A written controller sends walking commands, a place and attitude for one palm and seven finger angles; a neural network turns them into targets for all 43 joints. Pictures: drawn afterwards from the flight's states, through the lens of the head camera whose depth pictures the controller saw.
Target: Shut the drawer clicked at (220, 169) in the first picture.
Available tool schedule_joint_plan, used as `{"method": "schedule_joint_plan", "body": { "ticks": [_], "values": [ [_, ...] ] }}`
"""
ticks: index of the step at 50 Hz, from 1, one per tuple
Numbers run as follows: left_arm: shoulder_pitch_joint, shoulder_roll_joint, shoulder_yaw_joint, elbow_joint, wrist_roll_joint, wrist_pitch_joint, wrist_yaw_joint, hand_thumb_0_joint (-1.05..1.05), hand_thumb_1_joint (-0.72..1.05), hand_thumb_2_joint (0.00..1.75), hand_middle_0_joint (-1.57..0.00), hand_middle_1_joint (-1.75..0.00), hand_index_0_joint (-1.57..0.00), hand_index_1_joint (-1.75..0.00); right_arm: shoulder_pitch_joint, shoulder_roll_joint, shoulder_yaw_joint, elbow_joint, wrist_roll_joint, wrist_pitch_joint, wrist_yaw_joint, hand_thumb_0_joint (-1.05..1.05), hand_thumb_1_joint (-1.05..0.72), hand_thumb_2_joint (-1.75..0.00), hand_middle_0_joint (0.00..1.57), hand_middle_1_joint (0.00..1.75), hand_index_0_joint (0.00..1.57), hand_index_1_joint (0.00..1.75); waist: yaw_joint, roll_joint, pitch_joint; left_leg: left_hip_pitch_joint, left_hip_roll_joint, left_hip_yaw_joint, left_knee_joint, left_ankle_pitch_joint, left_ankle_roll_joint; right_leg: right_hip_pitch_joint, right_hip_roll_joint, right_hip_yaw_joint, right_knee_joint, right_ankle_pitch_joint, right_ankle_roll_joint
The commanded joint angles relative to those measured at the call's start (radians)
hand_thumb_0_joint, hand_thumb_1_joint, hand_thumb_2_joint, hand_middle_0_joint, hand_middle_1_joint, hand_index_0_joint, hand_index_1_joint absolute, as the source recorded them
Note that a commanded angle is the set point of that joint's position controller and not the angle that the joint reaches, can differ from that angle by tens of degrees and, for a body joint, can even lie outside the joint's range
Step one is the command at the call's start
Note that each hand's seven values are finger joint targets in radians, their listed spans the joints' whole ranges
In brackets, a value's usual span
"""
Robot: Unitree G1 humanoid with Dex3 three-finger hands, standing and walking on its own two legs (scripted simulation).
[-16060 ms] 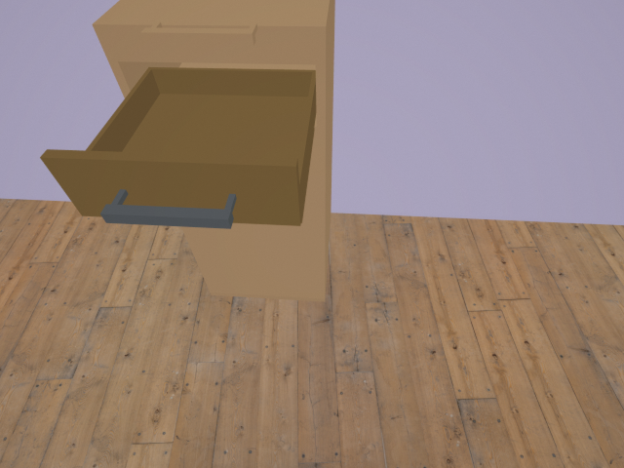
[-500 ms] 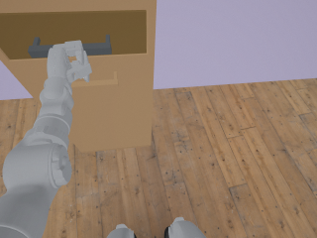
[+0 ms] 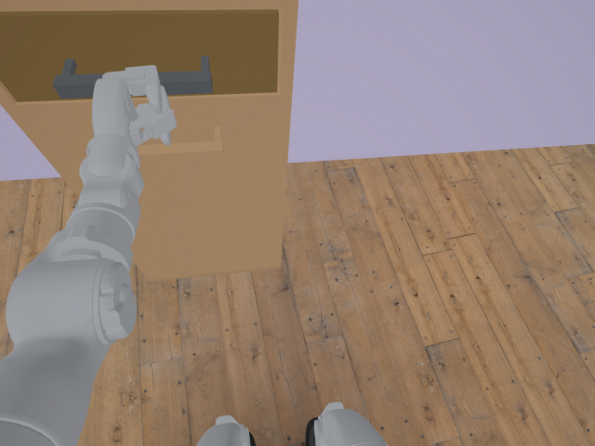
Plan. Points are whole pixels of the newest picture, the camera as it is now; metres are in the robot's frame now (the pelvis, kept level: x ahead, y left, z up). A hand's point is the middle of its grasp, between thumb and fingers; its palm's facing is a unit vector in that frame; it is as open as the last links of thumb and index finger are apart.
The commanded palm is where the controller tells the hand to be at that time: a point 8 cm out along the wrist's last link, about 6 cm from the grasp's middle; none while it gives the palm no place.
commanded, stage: pull the fist back off the drawer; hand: left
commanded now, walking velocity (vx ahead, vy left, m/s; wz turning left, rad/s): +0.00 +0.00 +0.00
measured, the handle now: (138, 74) +0.60 +0.15 +0.11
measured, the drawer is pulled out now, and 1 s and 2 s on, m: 0.00 0.00 0.00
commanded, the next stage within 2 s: draw the hand back to the body in 0.42 s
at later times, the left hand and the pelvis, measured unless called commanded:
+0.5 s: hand (166, 126) +0.51 +0.11 +0.10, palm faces +0.01 -1.00 -0.02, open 3.2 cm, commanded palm +0.48 +0.16 +0.11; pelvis +0.04 +0.00 +0.01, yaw -2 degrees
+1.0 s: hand (107, 185) +0.39 +0.15 +0.15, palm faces +0.01 -1.00 -0.05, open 3.3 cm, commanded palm +0.35 +0.20 +0.16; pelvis +0.04 -0.02 +0.03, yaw +0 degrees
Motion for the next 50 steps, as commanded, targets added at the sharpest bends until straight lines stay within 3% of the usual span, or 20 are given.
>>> {"method": "schedule_joint_plan", "body": {
  "ticks": [1,3,5,7,9,13,17,19,21,24,26,28,30,32,36,37,40,43,45,50],
  "values": [
    [-0.612,0.192,0.039,-0.27,-0.021,-0.071,0.025,0.0,0.9,0.9,-1.4,-1.6,-1.4,-1.6,0.163,-0.173,-0.066,-0.054,0.005,-0.002,0.004,0.0,-0.9,-0.9,0.2,0.3,0.2,0.3,-0.057,0.074,-0.414,0.347,-0.002,-0.086,-0.115,0.1,0.0,0.073,0.038,0.05,-0.111,0.069,-0.002],
    [-0.589,0.181,0.047,-0.297,-0.026,-0.078,0.019,0.0,0.9,0.9,-1.4,-1.6,-1.4,-1.6,0.159,-0.171,-0.071,-0.061,0.002,0.003,0.008,0.0,-0.9,-0.9,0.2,0.3,0.2,0.3,-0.044,0.082,-0.441,0.382,-0.002,-0.083,-0.112,0.141,-0.002,0.087,0.039,0.049,-0.108,0.1,-0.003],
    [-0.507,0.197,0.077,-0.307,-0.035,-0.079,0.013,0.0,0.9,0.9,-1.4,-1.6,-1.4,-1.6,0.155,-0.17,-0.074,-0.073,0.004,0.012,0.011,0.0,-0.9,-0.9,0.2,0.3,0.2,0.3,-0.014,0.048,-0.467,0.381,-0.003,-0.072,-0.113,0.181,-0.002,0.139,0.042,0.05,-0.107,0.139,-0.005],
    [-0.456,0.152,0.044,-0.318,-0.041,-0.08,0.001,0.0,0.9,0.9,-1.4,-1.6,-1.4,-1.6,0.147,-0.162,-0.073,-0.085,0.009,0.023,0.013,0.0,-0.9,-0.9,0.2,0.3,0.2,0.3,-0.007,0.044,-0.451,0.388,-0.002,-0.068,-0.117,0.204,-0.003,0.149,0.042,0.046,-0.103,0.165,-0.007],
    [-0.413,0.159,0.058,-0.343,-0.04,-0.081,0.001,0.0,0.9,0.9,-1.4,-1.6,-1.4,-1.6,0.135,-0.16,-0.078,-0.09,0.012,0.032,0.016,0.0,-0.9,-0.9,0.2,0.3,0.2,0.3,0.01,0.048,-0.43,0.385,0.001,-0.062,-0.118,0.213,-0.005,0.151,0.043,0.046,-0.1,0.175,-0.008],
    [-0.23,0.164,0.09,-0.41,-0.046,-0.083,-0.002,0.0,0.9,0.9,-1.4,-1.6,-1.4,-1.6,0.116,-0.15,-0.085,-0.126,0.018,0.052,0.021,0.0,-0.9,-0.9,0.2,0.3,0.2,0.3,0.069,0.029,-0.47,0.407,-0.002,-0.039,-0.119,0.318,-0.006,0.237,0.045,0.047,-0.087,0.282,-0.012],
    [-0.127,0.057,0.012,-0.482,-0.056,-0.05,-0.014,0.0,0.9,0.9,-1.4,-1.6,-1.4,-1.6,0.087,-0.133,-0.09,-0.152,0.032,0.071,0.025,0.0,-0.9,-0.9,0.2,0.3,0.2,0.3,0.072,0.005,-0.417,0.418,0.002,-0.025,-0.125,0.377,-0.003,0.253,0.045,0.044,-0.095,0.338,-0.011],
    [-0.115,0.051,0.013,-0.492,-0.064,-0.025,-0.013,0.0,0.9,0.9,-1.4,-1.6,-1.4,-1.6,0.081,-0.133,-0.094,-0.149,0.038,0.08,0.024,0.0,-0.9,-0.9,0.2,0.3,0.2,0.3,0.071,-0.007,-0.369,0.409,0.002,-0.02,-0.131,0.371,-0.002,0.248,0.046,0.045,-0.107,0.341,-0.007],
    [-0.14,0.078,0.033,-0.53,-0.071,-0.014,-0.007,0.0,0.9,0.9,-1.4,-1.6,-1.4,-1.6,0.077,-0.132,-0.097,-0.146,0.041,0.086,0.016,0.0,-0.9,-0.9,0.2,0.3,0.2,0.3,0.067,-0.039,-0.368,0.392,0.0,-0.012,-0.134,0.368,0.001,0.287,0.043,0.052,-0.111,0.372,-0.004],
    [-0.168,0.069,0.019,-0.583,-0.073,-0.017,-0.009,0.0,0.9,0.9,-1.4,-1.6,-1.4,-1.6,0.062,-0.121,-0.092,-0.147,0.044,0.082,0.009,0.0,-0.9,-0.9,0.2,0.3,0.2,0.3,0.068,0.002,-0.378,0.423,-0.004,-0.01,-0.128,0.408,0.0,0.298,0.039,0.061,-0.106,0.411,-0.004],
    [-0.193,0.022,-0.019,-0.611,-0.072,-0.03,-0.009,0.0,0.9,0.9,-1.4,-1.6,-1.4,-1.6,0.055,-0.111,-0.094,-0.14,0.044,0.075,0.009,0.0,-0.9,-0.9,0.2,0.3,0.2,0.3,0.059,0.012,-0.393,0.459,-0.002,-0.013,-0.118,0.432,-0.001,0.281,0.04,0.06,-0.102,0.422,-0.002],
    [-0.075,0.048,0.005,-0.695,-0.075,-0.037,-0.016,0.0,0.9,0.9,-1.4,-1.6,-1.4,-1.6,0.048,-0.114,-0.098,-0.159,0.045,0.07,0.012,0.0,-0.9,-0.9,0.2,0.3,0.2,0.3,0.104,0.057,-0.494,0.53,0.001,-0.02,-0.116,0.533,-0.006,0.328,0.038,0.061,-0.089,0.467,-0.007],
    [0.061,0.082,0.04,-0.775,-0.092,-0.023,-0.029,0.0,0.9,0.9,-1.4,-1.6,-1.4,-1.6,0.026,-0.109,-0.098,-0.183,0.051,0.066,0.013,0.0,-0.9,-0.9,0.2,0.3,0.2,0.3,0.145,0.06,-0.553,0.553,0.001,-0.012,-0.125,0.614,-0.009,0.416,0.033,0.067,-0.093,0.547,-0.008],
    [0.181,0.041,0.013,-0.815,-0.112,0.018,-0.053,0.0,0.9,0.9,-1.4,-1.6,-1.4,-1.6,0.004,-0.103,-0.095,-0.208,0.059,0.06,0.015,0.0,-0.9,-0.9,0.2,0.3,0.2,0.3,0.157,0.023,-0.529,0.535,0.0,-0.002,-0.141,0.633,-0.002,0.466,0.03,0.064,-0.104,0.597,-0.006],
    [0.338,0.015,-0.001,-0.895,-0.153,0.126,-0.086,0.0,0.9,0.9,-1.4,-1.6,-1.4,-1.6,-0.059,-0.104,-0.091,-0.245,0.082,0.06,0.008,0.0,-0.9,-0.9,0.2,0.3,0.2,0.3,0.159,-0.104,-0.358,0.44,-0.01,0.032,-0.199,0.5,0.012,0.537,0.021,0.059,-0.163,0.647,0.008],
    [0.357,0.034,0.007,-0.946,-0.158,0.141,-0.089,0.0,0.9,0.9,-1.4,-1.6,-1.4,-1.6,-0.08,-0.107,-0.09,-0.26,0.087,0.058,0.002,0.0,-0.9,-0.9,0.2,0.3,0.2,0.3,0.167,-0.079,-0.35,0.448,-0.013,0.034,-0.205,0.497,0.014,0.55,0.019,0.063,-0.166,0.642,0.006],
    [0.4,0.016,-0.005,-1.073,-0.18,0.167,-0.097,0.0,0.9,0.9,-1.4,-1.6,-1.4,-1.6,-0.123,-0.095,-0.081,-0.272,0.09,0.041,-0.008,0.0,-0.9,-0.9,0.2,0.3,0.2,0.3,0.167,-0.061,-0.316,0.484,-0.016,0.035,-0.232,0.451,0.014,0.563,0.016,0.064,-0.198,0.617,0.009],
    [0.437,0.011,-0.023,-1.206,-0.185,0.168,-0.109,0.0,0.9,0.9,-1.4,-1.6,-1.4,-1.6,-0.163,-0.085,-0.072,-0.28,0.089,0.014,-0.018,0.0,-0.9,-0.9,0.2,0.3,0.2,0.3,0.171,0.001,-0.321,0.534,-0.019,0.027,-0.245,0.46,0.014,0.58,0.012,0.066,-0.206,0.607,0.003],
    [0.459,-0.013,-0.054,-1.247,-0.189,0.178,-0.122,0.0,0.9,0.9,-1.4,-1.6,-1.4,-1.6,-0.188,-0.084,-0.067,-0.278,0.092,-0.004,-0.025,0.0,-0.9,-0.9,0.2,0.3,0.2,0.3,0.162,0.008,-0.289,0.556,-0.017,0.02,-0.259,0.424,0.012,0.555,0.013,0.061,-0.223,0.55,0.002],
    [0.551,0.007,-0.04,-1.268,-0.213,0.25,-0.152,0.0,0.9,0.9,-1.4,-1.6,-1.4,-1.6,-0.259,-0.089,-0.052,-0.282,0.099,-0.034,-0.045,0.0,-0.9,-0.9,0.2,0.3,0.2,0.3,0.175,-0.028,-0.188,0.543,-0.023,0.003,-0.307,0.283,0.01,0.539,0.008,0.06,-0.274,0.392,0.001]
  ]
}}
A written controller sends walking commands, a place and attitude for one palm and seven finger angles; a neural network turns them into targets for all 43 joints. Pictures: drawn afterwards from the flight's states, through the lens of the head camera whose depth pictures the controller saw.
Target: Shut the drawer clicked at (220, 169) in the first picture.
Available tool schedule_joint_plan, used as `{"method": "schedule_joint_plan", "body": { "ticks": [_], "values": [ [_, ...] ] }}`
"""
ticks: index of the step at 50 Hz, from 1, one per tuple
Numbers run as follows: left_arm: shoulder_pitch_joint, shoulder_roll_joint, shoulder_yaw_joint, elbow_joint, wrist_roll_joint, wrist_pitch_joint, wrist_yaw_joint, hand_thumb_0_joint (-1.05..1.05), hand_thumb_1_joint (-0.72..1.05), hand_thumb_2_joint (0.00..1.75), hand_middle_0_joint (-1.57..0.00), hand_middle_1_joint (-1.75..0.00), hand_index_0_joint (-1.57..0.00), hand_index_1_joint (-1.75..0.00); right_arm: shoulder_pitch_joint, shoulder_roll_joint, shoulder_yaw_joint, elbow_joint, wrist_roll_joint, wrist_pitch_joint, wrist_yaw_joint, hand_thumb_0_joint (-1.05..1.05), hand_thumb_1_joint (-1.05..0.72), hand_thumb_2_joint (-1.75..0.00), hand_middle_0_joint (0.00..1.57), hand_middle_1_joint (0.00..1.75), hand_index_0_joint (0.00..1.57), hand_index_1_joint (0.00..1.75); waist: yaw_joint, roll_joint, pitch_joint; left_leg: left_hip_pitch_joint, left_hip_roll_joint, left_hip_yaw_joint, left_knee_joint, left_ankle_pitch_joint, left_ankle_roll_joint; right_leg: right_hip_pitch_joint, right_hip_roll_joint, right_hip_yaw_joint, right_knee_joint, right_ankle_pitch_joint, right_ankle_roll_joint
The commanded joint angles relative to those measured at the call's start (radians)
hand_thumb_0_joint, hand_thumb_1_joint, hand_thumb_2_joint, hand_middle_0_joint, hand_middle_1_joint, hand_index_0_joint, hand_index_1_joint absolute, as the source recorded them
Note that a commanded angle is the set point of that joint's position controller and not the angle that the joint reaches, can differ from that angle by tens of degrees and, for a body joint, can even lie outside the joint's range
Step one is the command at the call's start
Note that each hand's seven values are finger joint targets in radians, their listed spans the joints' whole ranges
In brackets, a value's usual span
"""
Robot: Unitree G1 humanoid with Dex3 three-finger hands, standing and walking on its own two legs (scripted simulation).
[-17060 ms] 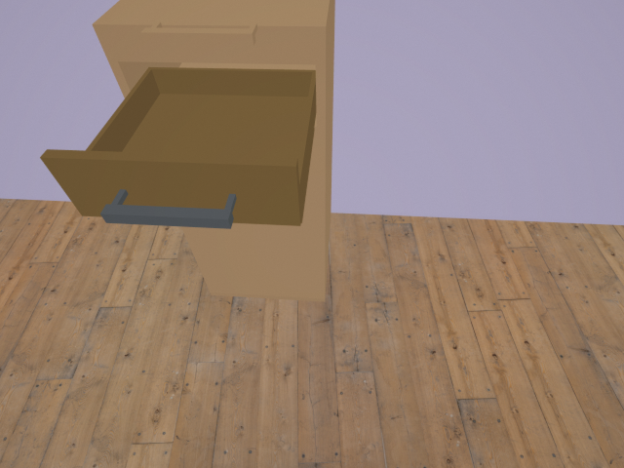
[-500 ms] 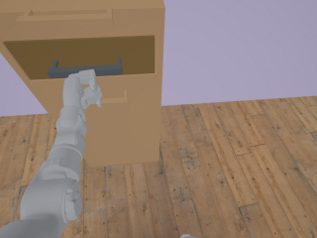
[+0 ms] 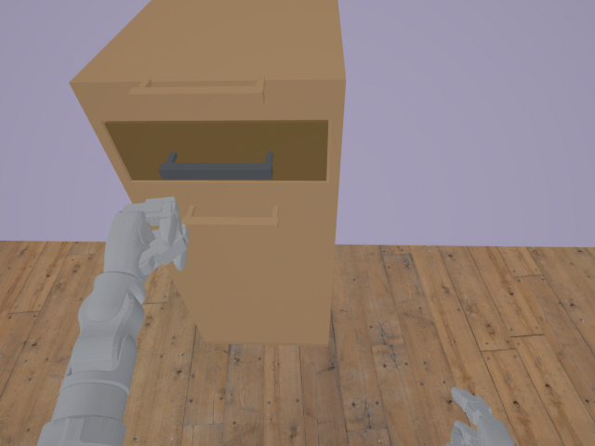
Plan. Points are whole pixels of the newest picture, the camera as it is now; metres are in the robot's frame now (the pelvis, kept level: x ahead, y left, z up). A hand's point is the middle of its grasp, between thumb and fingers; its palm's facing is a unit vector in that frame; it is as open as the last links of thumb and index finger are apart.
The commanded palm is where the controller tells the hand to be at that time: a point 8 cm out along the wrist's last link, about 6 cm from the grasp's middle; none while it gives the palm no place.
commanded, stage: draw the hand back to the body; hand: left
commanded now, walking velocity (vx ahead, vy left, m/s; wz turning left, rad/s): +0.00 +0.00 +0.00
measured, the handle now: (218, 163) +0.56 +0.17 +0.08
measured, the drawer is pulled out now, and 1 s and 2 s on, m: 0.00 0.00 0.00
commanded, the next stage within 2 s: step back with the hand held close in 0.90 s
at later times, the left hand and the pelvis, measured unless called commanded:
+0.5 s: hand (88, 304) +0.23 +0.22 +0.16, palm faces +0.29 -0.90 -0.32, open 3.2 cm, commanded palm +0.18 +0.27 +0.17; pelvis -0.01 +0.01 +0.02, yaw -1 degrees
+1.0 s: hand (23, 349) +0.18 +0.26 +0.17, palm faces +0.41 -0.83 -0.37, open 3.2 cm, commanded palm +0.13 +0.30 +0.19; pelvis +0.00 +0.02 +0.02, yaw +0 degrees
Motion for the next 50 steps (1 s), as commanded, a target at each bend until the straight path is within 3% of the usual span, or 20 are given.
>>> {"method": "schedule_joint_plan", "body": {
  "ticks": [1,2,3,4,5,7,10,14,17,21,23,29,33,36,39,42,46,50],
  "values": [
    [-0.282,0.174,0.054,-0.266,-0.041,0.004,-0.023,0.0,0.9,0.9,-1.4,-1.6,-1.4,-1.6,-0.094,-0.103,-0.027,-0.147,0.012,-0.071,-0.017,0.0,-0.9,-0.9,0.2,0.3,0.2,0.3,-0.015,-0.059,-0.173,0.092,-0.028,-0.014,-0.086,0.257,0.033,0.124,-0.009,0.038,-0.093,0.38,0.017],
    [-0.195,0.257,0.035,-0.368,0.059,-0.018,0.075,0.0,0.9,0.9,-1.4,-1.6,-1.4,-1.6,-0.124,-0.091,-0.034,-0.134,-0.001,-0.054,-0.026,0.0,-0.9,-0.9,0.2,0.3,0.2,0.3,0.021,-0.084,-0.124,0.134,-0.025,-0.005,-0.124,0.253,0.034,0.125,-0.029,0.073,-0.146,0.322,0.015],
    [-0.139,0.198,0.007,-0.369,0.074,-0.014,0.122,0.0,0.9,0.9,-1.4,-1.6,-1.4,-1.6,-0.142,-0.079,-0.026,-0.139,-0.005,-0.048,-0.032,0.0,-0.9,-0.9,0.2,0.3,0.2,0.3,0.007,-0.087,-0.085,0.142,-0.024,-0.006,-0.146,0.229,0.033,0.128,-0.031,0.072,-0.17,0.289,0.02],
    [-0.077,0.186,0.009,-0.374,0.077,-0.005,0.144,0.0,0.9,0.9,-1.4,-1.6,-1.4,-1.6,-0.15,-0.076,-0.025,-0.143,-0.006,-0.047,-0.035,0.0,-0.9,-0.9,0.2,0.3,0.2,0.3,0.013,-0.118,-0.07,0.139,-0.02,-0.01,-0.154,0.219,0.032,0.14,-0.033,0.067,-0.179,0.275,0.023],
    [-0.055,0.183,-0.001,-0.417,0.088,-0.001,0.161,0.0,0.9,0.9,-1.4,-1.6,-1.4,-1.6,-0.156,-0.076,-0.021,-0.138,-0.008,-0.043,-0.034,0.0,-0.9,-0.9,0.2,0.3,0.2,0.3,0.016,-0.078,-0.078,0.162,-0.018,-0.009,-0.167,0.233,0.033,0.165,-0.036,0.067,-0.184,0.288,0.019],
    [-0.009,0.23,0.04,-0.467,0.101,0.003,0.192,0.0,0.9,0.9,-1.4,-1.6,-1.4,-1.6,-0.165,-0.08,-0.02,-0.129,-0.016,-0.035,-0.039,0.0,-0.9,-0.9,0.2,0.3,0.2,0.3,0.025,-0.081,-0.084,0.189,-0.015,-0.009,-0.186,0.263,0.034,0.205,-0.032,0.066,-0.201,0.313,0.017],
    [0.018,0.236,0.054,-0.566,0.118,-0.002,0.223,0.0,0.9,0.9,-1.4,-1.6,-1.4,-1.6,-0.185,-0.065,-0.014,-0.131,-0.022,-0.034,-0.043,0.0,-0.9,-0.9,0.2,0.3,0.2,0.3,0.022,-0.052,-0.09,0.238,-0.015,-0.007,-0.214,0.278,0.033,0.234,-0.034,0.065,-0.221,0.32,0.017],
    [0.07,0.224,0.037,-0.662,0.135,-0.012,0.248,0.0,0.9,0.9,-1.4,-1.6,-1.4,-1.6,-0.199,-0.06,-0.011,-0.121,-0.031,-0.051,-0.045,0.0,-0.9,-0.9,0.2,0.3,0.2,0.3,0.022,0.044,-0.043,0.293,-0.01,-0.015,-0.25,0.276,0.026,0.22,-0.027,0.054,-0.254,0.277,0.008],
    [0.166,0.221,0.046,-0.68,0.139,-0.014,0.256,0.0,0.9,0.9,-1.4,-1.6,-1.4,-1.6,-0.201,-0.066,-0.014,-0.113,-0.038,-0.061,-0.043,0.0,-0.9,-0.9,0.2,0.3,0.2,0.3,0.028,-0.017,-0.007,0.297,-0.007,-0.02,-0.267,0.282,0.028,0.227,-0.022,0.047,-0.272,0.271,0.009],
    [0.335,0.219,0.083,-0.73,0.134,-0.021,0.256,0.0,0.9,0.9,-1.4,-1.6,-1.4,-1.6,-0.204,-0.062,-0.022,-0.117,-0.043,-0.062,-0.037,0.0,-0.9,-0.9,0.2,0.3,0.2,0.3,0.044,-0.069,-0.012,0.296,-0.002,-0.021,-0.271,0.328,0.028,0.265,-0.025,0.041,-0.264,0.314,0.011],
    [0.409,0.217,0.097,-0.747,0.132,-0.022,0.254,0.0,0.9,0.9,-1.4,-1.6,-1.4,-1.6,-0.204,-0.06,-0.023,-0.115,-0.045,-0.061,-0.033,0.0,-0.9,-0.9,0.2,0.3,0.2,0.3,0.048,-0.059,0.021,0.283,0.0,-0.02,-0.277,0.331,0.026,0.266,-0.026,0.042,-0.27,0.311,0.01],
    [0.538,0.264,0.173,-0.912,0.134,-0.038,0.265,0.0,0.9,0.9,-1.4,-1.6,-1.4,-1.6,-0.201,-0.056,-0.03,-0.126,-0.048,-0.076,-0.031,0.0,-0.9,-0.9,0.2,0.3,0.2,0.3,0.061,0.018,-0.003,0.291,0.004,-0.025,-0.265,0.377,0.019,0.281,-0.028,0.041,-0.261,0.34,0.009],
    [0.633,0.268,0.197,-0.984,0.136,-0.038,0.275,0.0,0.9,0.9,-1.4,-1.6,-1.4,-1.6,-0.192,-0.057,-0.032,-0.127,-0.046,-0.096,-0.035,0.0,-0.9,-0.9,0.2,0.3,0.2,0.3,0.064,0.027,0.009,0.286,0.011,-0.035,-0.26,0.402,0.012,0.275,-0.024,0.037,-0.255,0.341,0.008],
    [0.701,0.272,0.227,-0.99,0.136,-0.036,0.281,0.0,0.9,0.9,-1.4,-1.6,-1.4,-1.6,-0.188,-0.054,-0.039,-0.124,-0.044,-0.101,-0.04,0.0,-0.9,-0.9,0.2,0.3,0.2,0.3,0.068,-0.009,0.035,0.276,0.013,-0.032,-0.255,0.386,0.013,0.257,-0.02,0.037,-0.258,0.332,0.009],
    [0.665,0.226,0.183,-0.947,0.142,-0.03,0.279,0.0,0.9,0.9,-1.4,-1.6,-1.4,-1.6,-0.181,-0.059,-0.039,-0.107,-0.047,-0.103,-0.042,0.0,-0.9,-0.9,0.2,0.3,0.2,0.3,0.052,-0.026,0.109,0.26,0.012,-0.035,-0.262,0.35,0.015,0.214,-0.021,0.032,-0.267,0.293,0.01],
    [0.633,0.227,0.175,-0.926,0.147,-0.027,0.283,0.0,0.9,0.9,-1.4,-1.6,-1.4,-1.6,-0.181,-0.066,-0.042,-0.1,-0.047,-0.102,-0.05,0.0,-0.9,-0.9,0.2,0.3,0.2,0.3,0.049,-0.046,0.126,0.261,0.013,-0.039,-0.27,0.292,0.022,0.195,-0.02,0.035,-0.283,0.235,0.01],
    [0.622,0.248,0.191,-0.969,0.149,-0.034,0.291,0.0,0.9,0.9,-1.4,-1.6,-1.4,-1.6,-0.181,-0.063,-0.039,-0.104,-0.052,-0.11,-0.056,0.0,-0.9,-0.9,0.2,0.3,0.2,0.3,0.062,-0.023,0.039,0.283,0.008,-0.039,-0.263,0.31,0.023,0.239,-0.027,0.042,-0.268,0.258,0.008],
    [0.635,0.259,0.203,-1.011,0.148,-0.028,0.298,0.0,0.9,0.9,-1.4,-1.6,-1.4,-1.6,-0.183,-0.055,-0.03,-0.104,-0.055,-0.121,-0.057,0.0,-0.9,-0.9,0.2,0.3,0.2,0.3,0.071,0.049,0.013,0.285,0.007,-0.044,-0.259,0.369,0.012,0.274,-0.027,0.043,-0.256,0.31,0.003]
  ]
}}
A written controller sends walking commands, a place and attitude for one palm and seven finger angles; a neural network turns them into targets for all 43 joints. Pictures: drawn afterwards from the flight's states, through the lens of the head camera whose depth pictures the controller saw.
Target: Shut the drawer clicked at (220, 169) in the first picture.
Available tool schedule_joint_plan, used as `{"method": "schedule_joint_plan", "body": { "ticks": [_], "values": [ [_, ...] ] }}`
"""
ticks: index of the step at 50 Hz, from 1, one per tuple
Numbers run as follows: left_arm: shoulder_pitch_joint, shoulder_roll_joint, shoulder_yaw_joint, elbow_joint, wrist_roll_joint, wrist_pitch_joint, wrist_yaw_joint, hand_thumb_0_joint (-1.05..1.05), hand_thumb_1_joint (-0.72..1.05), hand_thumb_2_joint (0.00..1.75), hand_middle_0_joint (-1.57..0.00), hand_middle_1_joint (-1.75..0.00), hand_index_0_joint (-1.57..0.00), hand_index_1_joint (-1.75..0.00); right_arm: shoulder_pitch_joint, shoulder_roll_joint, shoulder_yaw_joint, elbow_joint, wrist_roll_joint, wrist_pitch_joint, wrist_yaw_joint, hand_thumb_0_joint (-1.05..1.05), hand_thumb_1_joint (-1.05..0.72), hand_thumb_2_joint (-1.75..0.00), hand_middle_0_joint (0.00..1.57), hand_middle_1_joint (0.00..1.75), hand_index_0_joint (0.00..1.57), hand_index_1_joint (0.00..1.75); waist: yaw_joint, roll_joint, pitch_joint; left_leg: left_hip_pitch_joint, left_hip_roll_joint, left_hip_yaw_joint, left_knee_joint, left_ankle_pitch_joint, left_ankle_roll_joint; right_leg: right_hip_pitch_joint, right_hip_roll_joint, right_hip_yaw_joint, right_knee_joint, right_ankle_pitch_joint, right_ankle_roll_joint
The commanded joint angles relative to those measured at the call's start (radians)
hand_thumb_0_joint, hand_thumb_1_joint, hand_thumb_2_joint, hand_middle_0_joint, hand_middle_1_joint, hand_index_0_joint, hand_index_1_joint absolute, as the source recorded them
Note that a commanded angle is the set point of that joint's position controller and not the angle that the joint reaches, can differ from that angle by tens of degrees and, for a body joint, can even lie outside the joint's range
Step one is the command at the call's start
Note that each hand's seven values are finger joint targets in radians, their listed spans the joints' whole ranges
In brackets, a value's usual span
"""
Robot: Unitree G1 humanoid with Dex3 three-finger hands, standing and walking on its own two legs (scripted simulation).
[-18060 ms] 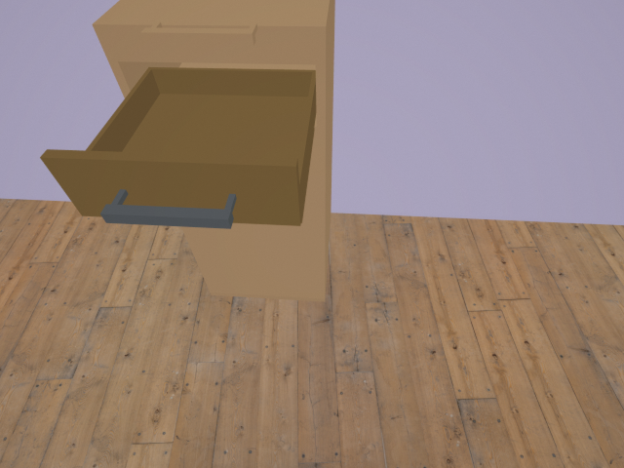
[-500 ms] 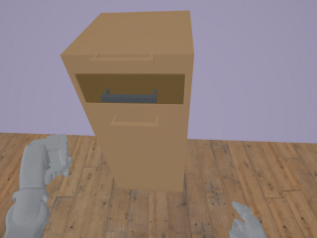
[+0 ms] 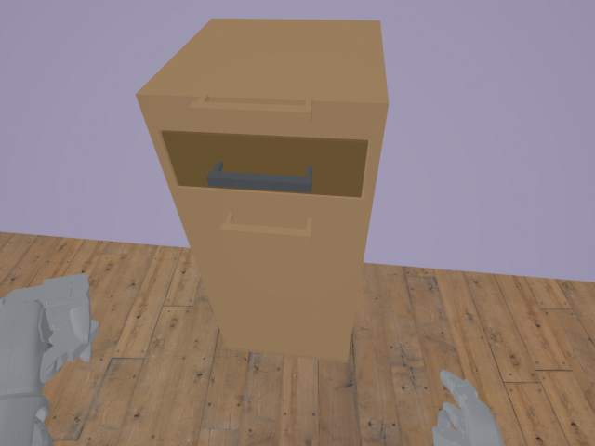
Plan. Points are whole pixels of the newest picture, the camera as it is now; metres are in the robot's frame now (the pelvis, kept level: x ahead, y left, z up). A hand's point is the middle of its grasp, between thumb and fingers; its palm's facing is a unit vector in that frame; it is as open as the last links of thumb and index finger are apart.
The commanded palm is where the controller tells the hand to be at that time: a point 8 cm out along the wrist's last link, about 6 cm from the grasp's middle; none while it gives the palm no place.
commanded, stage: step back with the hand held close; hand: left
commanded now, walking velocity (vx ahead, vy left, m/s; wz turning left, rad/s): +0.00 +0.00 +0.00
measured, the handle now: (261, 175) +0.56 +0.15 +0.06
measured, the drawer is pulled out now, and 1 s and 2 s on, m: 0.00 0.00 0.00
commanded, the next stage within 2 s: stop stepping back and stand still in 1.46 s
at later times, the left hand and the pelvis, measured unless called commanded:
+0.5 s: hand (66, 350) +0.15 +0.25 +0.16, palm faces +0.28 -0.80 -0.52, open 3.2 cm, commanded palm +0.10 +0.29 +0.17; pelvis -0.04 +0.01 +0.00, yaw -1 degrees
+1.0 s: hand out of the picture +0.09 +0.26 +0.17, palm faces +0.38 -0.77 -0.51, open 3.2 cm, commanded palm +0.02 +0.30 +0.17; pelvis -0.10 +0.01 -0.01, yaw +1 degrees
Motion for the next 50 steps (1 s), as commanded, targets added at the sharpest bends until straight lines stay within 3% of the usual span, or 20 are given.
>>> {"method": "schedule_joint_plan", "body": {
  "ticks": [1,2,4,5,8,14,17,19,24,29,31,33,35,37,39,41,42,43,46,50],
  "values": [
    [-0.08,0.19,0.122,-0.274,-0.008,-0.064,0.027,0.0,0.9,0.9,-1.4,-1.6,-1.4,-1.6,-0.117,-0.103,-0.04,-0.163,0.002,-0.064,-0.004,0.0,-0.9,-0.9,0.2,0.3,0.2,0.3,-0.012,0.046,-0.092,0.016,0.035,-0.056,-0.055,0.299,-0.015,-0.004,-0.004,0.031,-0.041,0.227,-0.026],
    [-0.263,0.373,0.316,-0.357,-0.014,-0.122,0.034,0.0,0.9,0.9,-1.4,-1.6,-1.4,-1.6,-0.104,-0.115,-0.03,-0.222,0.012,-0.038,-0.001,0.0,-0.9,-0.9,0.2,0.3,0.2,0.3,-0.045,0.081,0.016,-0.069,0.047,-0.083,-0.062,0.211,0.006,-0.063,-0.04,0.117,-0.077,0.276,-0.027],
    [-0.08,0.261,0.233,-0.216,-0.01,-0.129,0.013,0.0,0.9,0.9,-1.4,-1.6,-1.4,-1.6,-0.111,-0.11,-0.05,-0.175,0.0,-0.016,0.002,0.0,-0.9,-0.9,0.2,0.3,0.2,0.3,-0.056,-0.069,0.023,-0.086,0.052,-0.086,-0.038,0.216,0.012,-0.087,-0.069,0.138,-0.091,0.328,-0.029],
    [-0.019,0.207,0.19,-0.172,-0.01,-0.119,0.002,0.0,0.9,0.9,-1.4,-1.6,-1.4,-1.6,-0.105,-0.114,-0.057,-0.182,0.001,0.001,0.007,0.0,-0.9,-0.9,0.2,0.3,0.2,0.3,-0.061,-0.093,0.013,-0.066,0.056,-0.08,-0.032,0.246,0.013,-0.098,-0.071,0.132,-0.089,0.342,-0.022],
    [0.064,0.166,0.152,-0.162,-0.008,-0.121,-0.013,0.0,0.9,0.9,-1.4,-1.6,-1.4,-1.6,-0.107,-0.124,-0.075,-0.192,-0.001,0.036,0.014,0.0,-0.9,-0.9,0.2,0.3,0.2,0.3,-0.065,-0.048,-0.061,-0.051,0.074,-0.069,-0.028,0.379,0.014,-0.075,-0.07,0.098,-0.052,0.403,-0.007],
    [0.152,0.246,0.221,-0.285,-0.009,-0.126,0.003,0.0,0.9,0.9,-1.4,-1.6,-1.4,-1.6,-0.115,-0.123,-0.093,-0.244,0.01,0.078,0.007,0.0,-0.9,-0.9,0.2,0.3,0.2,0.3,-0.053,-0.04,-0.227,-0.074,0.098,-0.08,-0.021,0.503,0.016,-0.012,-0.054,0.066,0.045,0.451,0.011],
    [0.139,0.298,0.263,-0.366,-0.013,-0.131,0.018,0.0,0.9,0.9,-1.4,-1.6,-1.4,-1.6,-0.115,-0.125,-0.094,-0.262,0.014,0.08,-0.007,0.0,-0.9,-0.9,0.2,0.3,0.2,0.3,-0.052,-0.024,-0.252,-0.124,0.103,-0.092,-0.013,0.483,0.017,0.008,-0.053,0.074,0.079,0.471,0.015],
    [0.156,0.285,0.256,-0.378,-0.011,-0.133,0.024,0.0,0.9,0.9,-1.4,-1.6,-1.4,-1.6,-0.104,-0.118,-0.094,-0.266,0.015,0.077,-0.012,0.0,-0.9,-0.9,0.2,0.3,0.2,0.3,-0.055,0.002,-0.243,-0.147,0.111,-0.097,-0.018,0.472,0.02,-0.001,-0.046,0.072,0.104,0.446,0.018],
    [0.143,0.245,0.228,-0.338,-0.002,-0.136,0.025,0.0,0.9,0.9,-1.4,-1.6,-1.4,-1.6,-0.091,-0.132,-0.101,-0.25,0.007,0.056,-0.015,0.0,-0.9,-0.9,0.2,0.3,0.2,0.3,-0.062,0.071,-0.135,-0.297,0.156,-0.133,-0.094,0.286,0.044,-0.027,-0.015,0.066,0.172,0.213,0.02],
    [0.099,0.217,0.211,-0.271,0.015,-0.151,0.03,0.0,0.9,0.9,-1.4,-1.6,-1.4,-1.6,-0.084,-0.134,-0.102,-0.242,0.011,0.036,-0.013,0.0,-0.9,-0.9,0.2,0.3,0.2,0.3,-0.079,-0.034,-0.034,-0.509,0.13,-0.141,-0.103,-0.162,0.058,-0.012,-0.04,0.136,0.125,0.123,0.006],
    [0.087,0.223,0.205,-0.275,0.019,-0.161,0.033,0.0,0.9,0.9,-1.4,-1.6,-1.4,-1.6,-0.071,-0.131,-0.105,-0.239,0.011,0.03,-0.008,0.0,-0.9,-0.9,0.2,0.3,0.2,0.3,-0.086,-0.139,-0.028,-0.442,0.076,-0.122,-0.014,-0.212,0.042,-0.133,-0.083,0.2,-0.011,-0.028,-0.015],
    [0.082,0.235,0.205,-0.298,0.012,-0.169,0.041,0.0,0.9,0.9,-1.4,-1.6,-1.4,-1.6,-0.067,-0.114,-0.104,-0.228,0.008,0.028,-0.004,0.0,-0.9,-0.9,0.2,0.3,0.2,0.3,-0.093,-0.191,-0.048,-0.314,0.038,-0.09,0.087,-0.15,0.018,-0.266,-0.138,0.245,-0.121,-0.151,-0.042],
    [0.072,0.245,0.202,-0.329,0.013,-0.185,0.05,0.0,0.9,0.9,-1.4,-1.6,-1.4,-1.6,-0.06,-0.112,-0.101,-0.219,0.005,0.023,-0.003,0.0,-0.9,-0.9,0.2,0.3,0.2,0.3,-0.1,-0.186,-0.063,-0.236,0.026,-0.082,0.145,-0.106,0.005,-0.347,-0.168,0.226,-0.15,-0.203,-0.062],
    [0.073,0.267,0.22,-0.356,0.012,-0.193,0.061,0.0,0.9,0.9,-1.4,-1.6,-1.4,-1.6,-0.066,-0.116,-0.096,-0.216,-0.001,0.018,-0.008,0.0,-0.9,-0.9,0.2,0.3,0.2,0.3,-0.103,-0.111,-0.084,-0.229,0.041,-0.104,0.073,-0.078,0.011,-0.328,-0.131,0.179,-0.11,-0.155,-0.044],
    [0.091,0.259,0.221,-0.379,0.018,-0.205,0.064,0.0,0.9,0.9,-1.4,-1.6,-1.4,-1.6,-0.069,-0.131,-0.092,-0.221,0.001,0.008,-0.014,0.0,-0.9,-0.9,0.2,0.3,0.2,0.3,-0.101,0.032,-0.085,-0.324,0.112,-0.197,-0.096,-0.15,0.037,-0.227,-0.037,0.093,0.014,-0.114,0.0],
    [0.096,0.26,0.245,-0.393,0.045,-0.222,0.062,0.0,0.9,0.9,-1.4,-1.6,-1.4,-1.6,-0.087,-0.145,-0.094,-0.234,0.001,-0.015,-0.021,0.0,-0.9,-0.9,0.2,0.3,0.2,0.3,-0.083,0.223,-0.1,-0.618,0.256,-0.356,-0.315,-0.444,0.103,0.045,0.068,0.052,0.338,-0.019,0.032],
    [0.09,0.267,0.256,-0.382,0.056,-0.223,0.06,0.0,0.9,0.9,-1.4,-1.6,-1.4,-1.6,-0.098,-0.136,-0.095,-0.236,-0.005,-0.022,-0.024,0.0,-0.9,-0.9,0.2,0.3,0.2,0.3,-0.076,0.244,-0.093,-0.69,0.288,-0.396,-0.349,-0.475,0.122,0.082,0.08,0.06,0.433,-0.015,0.033],
    [0.089,0.267,0.259,-0.389,0.052,-0.222,0.059,0.0,0.9,0.9,-1.4,-1.6,-1.4,-1.6,-0.082,-0.122,-0.096,-0.232,-0.008,-0.026,-0.023,0.0,-0.9,-0.9,0.2,0.3,0.2,0.3,-0.075,0.195,-0.093,-0.638,0.29,-0.371,-0.317,-0.373,0.125,0.037,0.071,0.076,0.458,-0.032,0.026],
    [0.151,0.25,0.259,-0.35,0.031,-0.227,0.053,0.0,0.9,0.9,-1.4,-1.6,-1.4,-1.6,-0.065,-0.124,-0.107,-0.214,-0.009,-0.05,-0.013,0.0,-0.9,-0.9,0.2,0.3,0.2,0.3,-0.072,0.061,-0.102,-0.485,0.25,-0.301,-0.191,-0.098,0.11,-0.047,0.068,0.084,0.3,-0.104,0.019],
    [0.139,0.227,0.213,-0.339,0.01,-0.25,0.025,0.0,0.9,0.9,-1.4,-1.6,-1.4,-1.6,-0.062,-0.132,-0.099,-0.158,-0.017,-0.065,0.002,0.0,-0.9,-0.9,0.2,0.3,0.2,0.3,-0.08,0.081,-0.108,-0.271,0.212,-0.261,-0.134,0.167,0.08,-0.141,0.065,0.076,0.078,-0.012,0.016]
  ]
}}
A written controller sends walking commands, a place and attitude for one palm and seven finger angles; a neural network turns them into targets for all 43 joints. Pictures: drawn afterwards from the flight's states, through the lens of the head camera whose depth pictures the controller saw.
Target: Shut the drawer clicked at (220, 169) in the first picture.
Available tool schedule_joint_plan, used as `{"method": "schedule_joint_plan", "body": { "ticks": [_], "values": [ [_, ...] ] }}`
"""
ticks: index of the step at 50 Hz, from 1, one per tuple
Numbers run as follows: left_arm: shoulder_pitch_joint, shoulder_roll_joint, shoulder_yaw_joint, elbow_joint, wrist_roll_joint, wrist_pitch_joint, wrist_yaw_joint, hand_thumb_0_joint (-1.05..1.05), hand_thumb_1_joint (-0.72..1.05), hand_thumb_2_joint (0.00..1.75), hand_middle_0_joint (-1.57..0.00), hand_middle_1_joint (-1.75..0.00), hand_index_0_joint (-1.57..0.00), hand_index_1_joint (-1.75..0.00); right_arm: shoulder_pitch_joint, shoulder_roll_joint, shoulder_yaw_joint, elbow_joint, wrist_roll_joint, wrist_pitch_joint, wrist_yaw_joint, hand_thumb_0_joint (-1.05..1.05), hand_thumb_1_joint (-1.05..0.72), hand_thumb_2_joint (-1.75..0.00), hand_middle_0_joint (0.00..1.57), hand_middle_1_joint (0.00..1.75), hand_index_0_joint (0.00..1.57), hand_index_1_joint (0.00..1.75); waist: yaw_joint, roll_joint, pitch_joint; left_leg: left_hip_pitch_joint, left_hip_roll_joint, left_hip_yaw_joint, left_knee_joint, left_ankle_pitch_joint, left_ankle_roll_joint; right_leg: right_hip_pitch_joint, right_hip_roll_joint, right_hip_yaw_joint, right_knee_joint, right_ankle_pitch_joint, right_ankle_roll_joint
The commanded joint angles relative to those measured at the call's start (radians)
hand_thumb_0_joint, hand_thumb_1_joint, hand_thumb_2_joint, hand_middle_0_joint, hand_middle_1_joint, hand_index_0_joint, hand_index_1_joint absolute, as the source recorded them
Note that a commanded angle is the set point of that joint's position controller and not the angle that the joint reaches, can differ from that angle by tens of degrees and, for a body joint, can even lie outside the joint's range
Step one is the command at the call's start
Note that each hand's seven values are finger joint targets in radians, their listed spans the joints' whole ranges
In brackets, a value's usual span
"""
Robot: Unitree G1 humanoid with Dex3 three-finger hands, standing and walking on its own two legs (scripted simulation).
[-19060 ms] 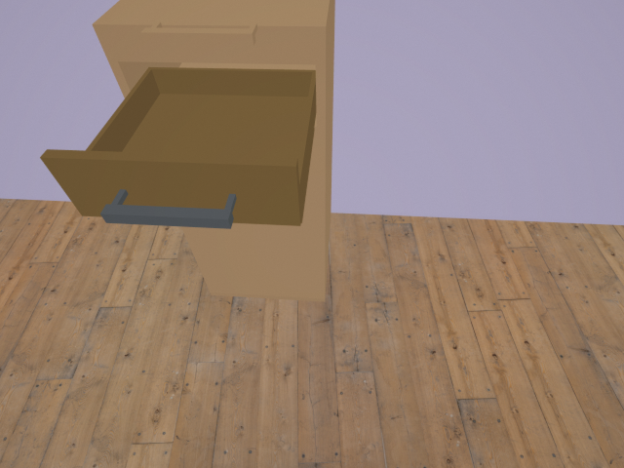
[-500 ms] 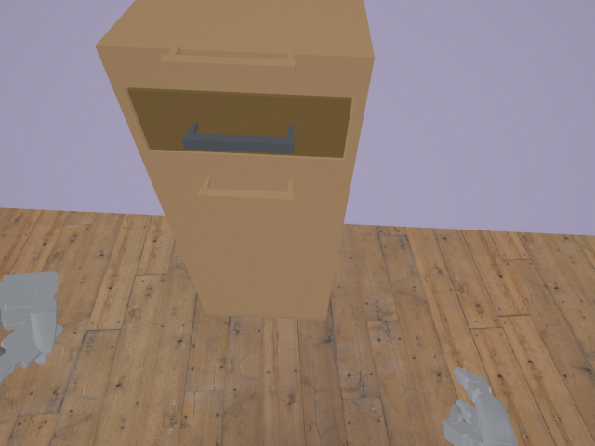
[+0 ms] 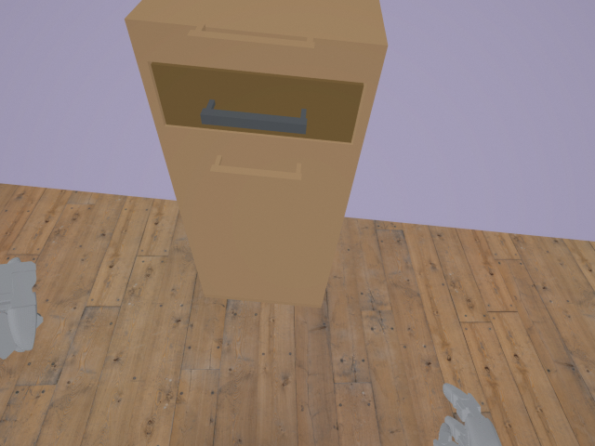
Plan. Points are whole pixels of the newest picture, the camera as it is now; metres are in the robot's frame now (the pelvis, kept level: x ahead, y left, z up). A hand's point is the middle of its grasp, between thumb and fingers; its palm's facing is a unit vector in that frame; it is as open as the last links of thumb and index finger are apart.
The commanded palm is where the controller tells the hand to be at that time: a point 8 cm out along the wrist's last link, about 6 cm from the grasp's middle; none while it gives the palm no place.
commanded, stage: step back with the hand held close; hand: left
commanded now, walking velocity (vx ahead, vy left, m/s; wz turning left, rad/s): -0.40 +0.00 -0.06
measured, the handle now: (256, 115) +0.66 +0.12 +0.07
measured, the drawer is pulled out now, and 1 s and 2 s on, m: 0.00 0.00 0.00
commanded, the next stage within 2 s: stop stepping back and stand still in 0.46 s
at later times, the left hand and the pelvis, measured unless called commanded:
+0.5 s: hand out of the picture +0.08 +0.23 +0.15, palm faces +0.29 -0.86 -0.42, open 3.2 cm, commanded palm +0.01 +0.27 +0.18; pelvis -0.14 +0.00 +0.00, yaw -3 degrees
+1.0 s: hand out of the picture -0.06 +0.25 +0.15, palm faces +0.41 -0.84 -0.35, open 3.2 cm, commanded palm -0.13 +0.28 +0.18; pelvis -0.27 +0.01 -0.01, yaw -1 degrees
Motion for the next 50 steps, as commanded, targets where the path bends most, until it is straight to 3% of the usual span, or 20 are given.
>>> {"method": "schedule_joint_plan", "body": {
  "ticks": [1,3,6,9,12,15,17,19,21,25,30,33,34,36,37,39,42,45,47,50],
  "values": [
    [-0.021,0.111,0.041,-0.177,-0.028,-0.075,-0.011,0.0,0.9,0.9,-1.4,-1.6,-1.4,-1.6,-0.118,-0.17,-0.06,-0.106,-0.008,-0.072,0.006,0.0,-0.9,-0.9,0.2,0.3,0.2,0.3,0.009,0.14,-0.084,0.202,0.204,-0.2,-0.162,0.165,0.052,-0.023,-0.009,0.009,-0.174,0.118,0.005],
    [-0.029,0.123,0.041,-0.208,-0.029,-0.089,-0.019,0.0,0.9,0.9,-1.4,-1.6,-1.4,-1.6,-0.094,-0.157,-0.063,-0.081,-0.01,-0.065,0.016,0.0,-0.9,-0.9,0.2,0.3,0.2,0.3,0.014,0.11,-0.226,0.466,0.186,-0.138,-0.059,0.584,0.034,-0.083,-0.017,0.013,-0.194,0.261,0.022],
    [-0.009,0.174,0.091,-0.306,-0.044,-0.089,-0.02,0.0,0.9,0.9,-1.4,-1.6,-1.4,-1.6,-0.114,-0.15,-0.066,-0.127,0.003,-0.047,0.028,0.0,-0.9,-0.9,0.2,0.3,0.2,0.3,0.019,0.1,-0.408,0.657,0.172,-0.057,0.022,0.76,0.029,-0.096,-0.027,0.008,-0.162,0.332,0.068],
    [0.118,0.223,0.171,-0.296,-0.073,-0.075,-0.021,0.0,0.9,0.9,-1.4,-1.6,-1.4,-1.6,-0.159,-0.135,-0.053,-0.189,0.03,-0.018,0.03,0.0,-0.9,-0.9,0.2,0.3,0.2,0.3,0.035,-0.048,-0.404,0.476,0.121,0.011,0.059,0.521,-0.005,0.02,-0.095,0.015,-0.207,0.652,0.095],
    [0.134,0.229,0.206,-0.196,-0.071,-0.061,-0.021,0.0,0.9,0.9,-1.4,-1.6,-1.4,-1.6,-0.222,-0.125,-0.043,-0.221,0.05,0.016,0.011,0.0,-0.9,-0.9,0.2,0.3,0.2,0.3,0.023,-0.167,-0.206,0.223,0.015,0.046,0.187,-0.068,-0.043,-0.04,-0.242,0.097,-0.278,0.825,0.063],
    [0.051,0.18,0.128,-0.079,-0.063,-0.039,-0.026,0.0,0.9,0.9,-1.4,-1.6,-1.4,-1.6,-0.221,-0.108,-0.039,-0.174,0.026,0.025,0.002,0.0,-0.9,-0.9,0.2,0.3,0.2,0.3,0.002,-0.068,0.024,0.105,0.017,-0.011,0.261,-0.188,-0.05,-0.176,-0.289,0.16,-0.322,0.649,-0.025],
    [-0.047,0.139,0.068,-0.038,-0.058,-0.029,-0.033,0.0,0.9,0.9,-1.4,-1.6,-1.4,-1.6,-0.213,-0.125,-0.031,-0.157,0.016,0.026,-0.009,0.0,-0.9,-0.9,0.2,0.3,0.2,0.3,-0.022,-0.019,0.109,0.143,0.029,-0.02,0.032,-0.013,-0.05,-0.167,-0.207,0.098,-0.258,0.665,-0.022],
    [-0.115,0.126,0.015,-0.038,-0.044,-0.033,-0.037,0.0,0.9,0.9,-1.4,-1.6,-1.4,-1.6,-0.165,-0.171,-0.046,-0.136,0.021,0.03,-0.016,0.0,-0.9,-0.9,0.2,0.3,0.2,0.3,-0.024,0.096,0.055,0.297,0.13,-0.094,-0.123,0.552,-0.018,-0.149,-0.052,0.007,-0.151,0.492,0.04],
    [-0.106,0.133,-0.007,-0.07,-0.054,-0.038,-0.032,0.0,0.9,0.9,-1.4,-1.6,-1.4,-1.6,-0.119,-0.158,-0.054,-0.137,0.007,0.011,0.002,0.0,-0.9,-0.9,0.2,0.3,0.2,0.3,-0.004,0.172,-0.111,0.451,0.268,-0.237,-0.148,0.761,0.046,-0.221,-0.015,0.034,0.06,-0.044,0.034],
    [-0.085,0.144,0.015,-0.26,-0.041,-0.035,-0.018,0.0,0.9,0.9,-1.4,-1.6,-1.4,-1.6,-0.132,-0.171,-0.062,-0.176,-0.002,-0.042,0.018,0.0,-0.9,-0.9,0.2,0.3,0.2,0.3,0.025,0.159,-0.146,0.132,0.32,-0.265,-0.315,-0.017,0.129,-0.037,-0.005,0.069,0.346,-0.144,0.007],
    [0.063,0.177,0.101,-0.313,-0.052,0.003,0.011,0.0,0.9,0.9,-1.4,-1.6,-1.4,-1.6,-0.149,-0.151,-0.053,-0.195,-0.002,-0.054,0.02,0.0,-0.9,-0.9,0.2,0.3,0.2,0.3,0.03,0.249,-0.139,-0.009,0.224,-0.161,-0.448,-0.479,0.026,0.129,0.038,-0.095,0.206,-0.196,-0.015],
    [0.102,0.137,0.08,-0.25,-0.057,0.033,0.012,0.0,0.9,0.9,-1.4,-1.6,-1.4,-1.6,-0.12,-0.126,-0.043,-0.171,0.002,-0.054,0.013,0.0,-0.9,-0.9,0.2,0.3,0.2,0.3,0.023,0.305,-0.122,0.066,0.092,-0.035,-0.366,-0.5,-0.097,0.198,0.061,-0.186,-0.189,-0.246,-0.049],
    [0.084,0.144,0.073,-0.236,-0.051,0.035,0.01,0.0,0.9,0.9,-1.4,-1.6,-1.4,-1.6,-0.109,-0.12,-0.042,-0.153,0.008,-0.048,0.007,0.0,-0.9,-0.9,0.2,0.3,0.2,0.3,0.01,0.179,-0.098,0.181,0.006,0.068,-0.146,-0.386,-0.125,0.064,-0.018,-0.119,-0.376,-0.23,-0.072],
    [0.018,0.165,0.08,-0.245,-0.067,0.04,0.008,0.0,0.9,0.9,-1.4,-1.6,-1.4,-1.6,-0.114,-0.133,-0.056,-0.116,0.002,-0.02,-0.004,0.0,-0.9,-0.9,0.2,0.3,0.2,0.3,-0.002,-0.204,-0.013,0.293,-0.029,-0.005,0.496,-0.182,-0.092,-0.411,-0.367,0.253,-0.57,-0.273,-0.18],
    [-0.033,0.178,0.113,-0.248,-0.071,0.039,0.02,0.0,0.9,0.9,-1.4,-1.6,-1.4,-1.6,-0.115,-0.137,-0.049,-0.098,-0.009,-0.017,0.001,0.0,-0.9,-0.9,0.2,0.3,0.2,0.3,-0.005,-0.15,-0.004,0.156,-0.002,-0.045,0.608,-0.15,-0.082,-0.367,-0.439,0.296,-0.555,-0.178,-0.238],
    [-0.099,0.12,0.062,-0.076,-0.065,0.048,0.003,0.0,0.9,0.9,-1.4,-1.6,-1.4,-1.6,-0.079,-0.114,-0.052,-0.081,0.025,-0.011,0.004,0.0,-0.9,-0.9,0.2,0.3,0.2,0.3,-0.02,-0.257,-0.034,-0.01,0.031,-0.054,0.614,-0.163,-0.081,-0.165,-0.371,0.166,-0.458,-0.231,-0.189],
    [-0.178,0.066,-0.032,0.017,-0.031,0.07,0.0,0.0,0.9,0.9,-1.4,-1.6,-1.4,-1.6,-0.181,-0.132,-0.043,-0.105,0.035,-0.037,-0.026,0.0,-0.9,-0.9,0.2,0.3,0.2,0.3,-0.017,-0.15,0.183,0.053,0.077,0.008,0.289,-0.242,-0.038,-0.249,-0.328,0.13,-0.417,-0.323,-0.141],
    [-0.205,0.061,-0.048,-0.025,-0.003,0.043,0.02,0.0,0.9,0.9,-1.4,-1.6,-1.4,-1.6,-0.127,-0.13,-0.025,-0.081,0.019,-0.08,-0.045,0.0,-0.9,-0.9,0.2,0.3,0.2,0.3,-0.006,0.003,0.136,0.226,0.028,0.1,-0.08,-0.255,-0.002,-0.137,-0.244,0.063,-0.229,-0.152,-0.12],
    [-0.211,0.102,-0.019,-0.171,-0.003,0.012,0.027,0.0,0.9,0.9,-1.4,-1.6,-1.4,-1.6,-0.097,-0.163,-0.035,-0.117,0.021,-0.105,-0.044,0.0,-0.9,-0.9,0.2,0.3,0.2,0.3,-0.011,0.244,0.024,0.446,0.197,-0.192,-0.155,-0.025,0.083,-0.233,-0.099,-0.064,0.126,0.036,-0.026],
    [-0.152,0.17,0.059,-0.293,-0.006,-0.015,0.023,0.0,0.9,0.9,-1.4,-1.6,-1.4,-1.6,-0.068,-0.126,-0.027,-0.095,-0.001,-0.134,-0.011,0.0,-0.9,-0.9,0.2,0.3,0.2,0.3,-0.017,0.227,0.002,0.486,0.335,-0.418,-0.171,0.294,0.175,-0.395,-0.088,-0.046,0.329,-0.241,-0.008]
  ]
}}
